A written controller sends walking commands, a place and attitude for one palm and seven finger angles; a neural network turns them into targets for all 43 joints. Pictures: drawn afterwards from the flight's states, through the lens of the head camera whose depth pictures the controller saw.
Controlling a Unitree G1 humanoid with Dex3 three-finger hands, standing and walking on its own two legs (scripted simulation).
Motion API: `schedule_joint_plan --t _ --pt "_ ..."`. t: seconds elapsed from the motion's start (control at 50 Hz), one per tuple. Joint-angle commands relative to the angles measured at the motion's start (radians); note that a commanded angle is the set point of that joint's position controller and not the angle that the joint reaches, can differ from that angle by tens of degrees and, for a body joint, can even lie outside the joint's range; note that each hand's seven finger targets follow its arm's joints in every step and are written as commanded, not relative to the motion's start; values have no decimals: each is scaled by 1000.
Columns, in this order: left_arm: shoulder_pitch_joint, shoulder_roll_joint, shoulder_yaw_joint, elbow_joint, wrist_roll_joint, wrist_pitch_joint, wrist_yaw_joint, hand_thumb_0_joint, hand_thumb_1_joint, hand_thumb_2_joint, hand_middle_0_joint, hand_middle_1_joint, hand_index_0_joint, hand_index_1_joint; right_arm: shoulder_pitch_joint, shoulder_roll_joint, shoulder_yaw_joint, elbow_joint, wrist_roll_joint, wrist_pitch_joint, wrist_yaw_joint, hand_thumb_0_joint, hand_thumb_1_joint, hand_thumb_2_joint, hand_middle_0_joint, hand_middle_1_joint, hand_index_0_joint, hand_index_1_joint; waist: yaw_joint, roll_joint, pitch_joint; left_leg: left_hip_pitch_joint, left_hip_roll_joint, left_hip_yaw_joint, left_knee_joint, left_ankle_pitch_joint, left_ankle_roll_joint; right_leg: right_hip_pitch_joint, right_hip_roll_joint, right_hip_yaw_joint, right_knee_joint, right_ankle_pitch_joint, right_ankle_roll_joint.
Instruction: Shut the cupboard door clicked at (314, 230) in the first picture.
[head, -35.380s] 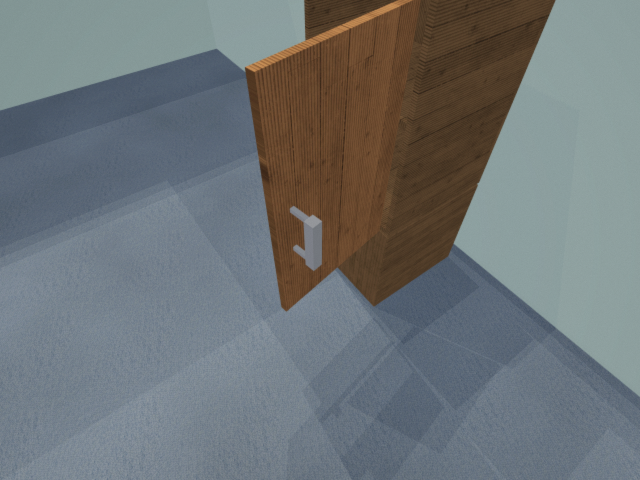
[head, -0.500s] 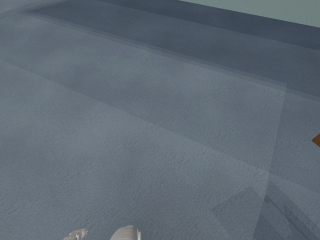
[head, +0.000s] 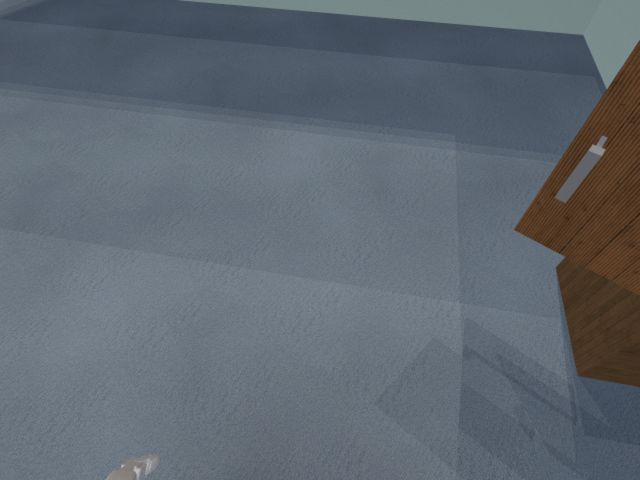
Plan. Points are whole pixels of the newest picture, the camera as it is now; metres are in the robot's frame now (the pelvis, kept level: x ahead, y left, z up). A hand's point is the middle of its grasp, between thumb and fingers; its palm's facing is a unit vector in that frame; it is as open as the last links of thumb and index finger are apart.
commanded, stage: turn to face it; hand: left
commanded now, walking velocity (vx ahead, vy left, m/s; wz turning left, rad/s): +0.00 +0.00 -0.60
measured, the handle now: (582, 169) +0.69 -0.48 -0.07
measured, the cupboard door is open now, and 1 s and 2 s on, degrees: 61 61 61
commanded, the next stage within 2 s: take the last steps up to it in 1.00 s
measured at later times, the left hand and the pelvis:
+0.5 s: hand (190, 454) +0.17 +0.20 -0.16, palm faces -0.24 -0.95 -0.21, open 7.4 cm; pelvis +0.03 +0.02 +0.01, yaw -17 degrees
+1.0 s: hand (269, 421) +0.21 +0.09 -0.15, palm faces -0.50 -0.83 -0.23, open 7.4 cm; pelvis +0.04 -0.03 +0.01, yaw -30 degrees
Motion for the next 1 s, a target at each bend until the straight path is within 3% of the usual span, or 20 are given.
schedule_joint_plan --t 0.0,0.04,0.08,0.12,0.24,0.32,0.34,0.36,0.38,0.4,0.48,0.6,0.66,0.7,0.72,0.74,0.76,0.8,0.84,0.98 --pt "200 275 53 -13 0 -49 36 0 900 900 -200 -300 -200 -300 -86 -126 -27 -134 12 -2 -15 0 -900 -900 200 300 200 300 107 -298 -164 -345 -96 -141 475 -294 -10 286 -393 487 -285 699 -219" --pt "112 212 50 -24 1 -50 55 0 900 900 -200 -300 -200 -300 -112 -129 -30 -111 14 -3 -29 0 -900 -900 200 300 200 300 66 -282 -140 -433 -81 -230 577 -196 -12 300 -311 449 -256 661 -239" --pt "51 161 33 -46 0 -53 57 0 900 900 -200 -300 -200 -300 -90 -121 -28 -82 10 -4 -19 0 -900 -900 200 300 200 300 27 -197 -167 -369 -79 -222 531 -93 -24 267 -238 328 -226 675 -209" --pt "32 161 31 -52 4 -54 57 0 900 900 -200 -300 -200 -300 -69 -104 -25 -71 11 -1 -13 0 -900 -900 200 300 200 300 17 -166 -184 -303 -97 -197 440 -58 -28 230 -211 299 -230 625 -200" --pt "45 185 39 -41 9 -49 53 0 900 900 -200 -300 -200 -300 -93 -96 -23 -92 17 -5 -12 0 -900 -900 200 300 200 300 28 -170 -157 -217 -146 -179 191 -49 -22 184 -198 389 -232 543 -206" --pt "-22 176 38 -52 1 -38 50 0 900 900 -200 -300 -200 -300 23 -108 -24 -61 20 -20 -19 0 -900 -900 200 300 200 300 -36 -152 -152 39 -160 -176 -141 144 -4 25 -140 396 -155 396 -124" --pt "-8 125 29 -64 -6 -32 48 0 900 900 -200 -300 -200 -300 55 -164 -30 -56 11 -32 -23 0 -900 -900 200 300 200 300 -40 -2 -173 152 -37 -301 -280 193 35 -83 -42 331 -52 223 -68" --pt "35 70 17 -79 -13 -28 37 0 900 900 -200 -300 -200 -300 74 -267 -47 -65 -4 -35 -24 0 -900 -900 200 300 200 300 -31 287 -184 229 216 -540 -335 307 148 -236 91 174 183 -211 -6" --pt "39 93 21 -89 -2 -31 33 0 900 900 -200 -300 -200 -300 77 -276 -46 -85 -6 -28 -24 0 -900 -900 200 300 200 300 -37 242 -174 133 317 -586 -354 247 234 -219 60 131 397 -347 2" --pt "10 108 26 -82 8 -27 32 0 900 900 -200 -300 -200 -300 43 -252 -38 -87 -10 -35 -28 0 -900 -900 200 300 200 300 -26 227 -148 89 284 -574 -356 280 241 -247 39 145 510 -322 10" --pt "6 73 31 -62 3 -15 8 0 900 900 -200 -300 -200 -300 -7 -184 -26 -92 -9 -39 -34 0 -900 -900 200 300 200 300 3 140 -130 139 146 -264 -289 504 190 -261 -8 90 543 -159 47" --pt "-50 40 14 -78 4 -13 4 0 900 900 -200 -300 -200 -300 55 -196 -44 -40 -7 -31 -24 0 -900 -900 200 300 200 300 -35 184 -132 151 162 -150 -240 567 193 -135 -7 4 256 -155 36" --pt "-29 37 10 -69 3 -18 8 0 900 900 -200 -300 -200 -300 38 -215 -55 -30 -7 -25 -16 0 -900 -900 200 300 200 300 -23 209 -135 114 175 -128 -204 508 179 -44 11 -25 111 -111 16" --pt "48 66 14 -46 6 -31 11 0 900 900 -200 -300 -200 -300 20 -212 -56 -28 0 -21 -12 0 -900 -900 200 300 200 300 21 136 -154 34 133 -82 -84 429 114 133 20 -28 -140 91 -6" --pt "113 129 26 -25 11 -41 19 0 900 900 -200 -300 -200 -300 11 -179 -54 -36 10 -20 -7 0 -900 -900 200 300 200 300 53 -1 -180 -75 67 -35 53 261 56 270 -82 97 -254 236 -40" --pt "148 239 44 -11 18 -51 35 0 900 900 -200 -300 -200 -300 -28 -90 -31 -82 14 -17 -3 0 -900 -900 200 300 200 300 79 -334 -150 -336 -92 7 273 -248 -4 353 -334 425 -309 512 -147" --pt "189 263 37 0 3 -51 42 0 900 900 -200 -300 -200 -300 -53 -110 -23 -95 14 -2 -10 0 -900 -900 200 300 200 300 101 -253 -156 -328 -101 -135 432 -286 3 250 -397 449 -305 571 -228" --pt "99 202 40 -7 6 -52 66 0 900 900 -200 -300 -200 -300 -43 -113 -25 -69 12 -1 -25 0 -900 -900 200 300 200 300 51 -309 -172 -422 -89 -216 545 -205 0 298 -329 422 -270 615 -238" --pt "24 143 18 -24 4 -56 65 0 900 900 -200 -300 -200 -300 -7 -106 -22 -27 10 -4 -16 0 -900 -900 200 300 200 300 5 -211 -173 -345 -85 -201 511 -94 -12 246 -244 264 -237 640 -206" --pt "36 148 20 1 11 -56 61 0 900 900 -200 -300 -200 -300 -12 -69 -15 -14 14 -3 -11 0 -900 -900 200 300 200 300 15 -182 -121 -184 -142 -153 185 -48 -4 146 -219 296 -269 502 -207"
